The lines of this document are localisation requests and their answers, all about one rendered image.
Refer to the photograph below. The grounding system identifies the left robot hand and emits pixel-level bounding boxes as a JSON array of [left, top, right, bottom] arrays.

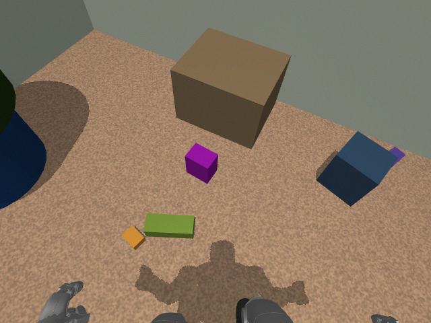
[[38, 281, 90, 323]]

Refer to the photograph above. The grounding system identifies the potted plant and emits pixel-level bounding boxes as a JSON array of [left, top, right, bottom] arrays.
[[0, 70, 46, 209]]

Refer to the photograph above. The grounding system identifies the right robot foot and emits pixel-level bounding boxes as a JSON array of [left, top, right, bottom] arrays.
[[236, 298, 249, 323]]

